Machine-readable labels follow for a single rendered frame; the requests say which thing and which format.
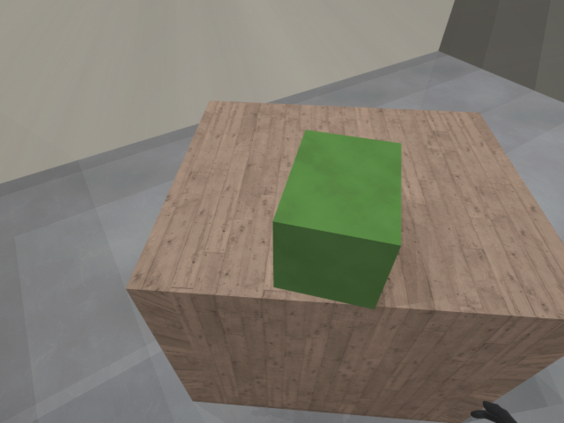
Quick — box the right robot hand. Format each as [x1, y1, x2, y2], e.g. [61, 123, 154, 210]
[471, 401, 517, 423]

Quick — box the carton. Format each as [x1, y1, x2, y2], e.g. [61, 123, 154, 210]
[272, 130, 402, 309]

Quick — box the pedestal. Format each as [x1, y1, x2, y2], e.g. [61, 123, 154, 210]
[126, 100, 564, 423]

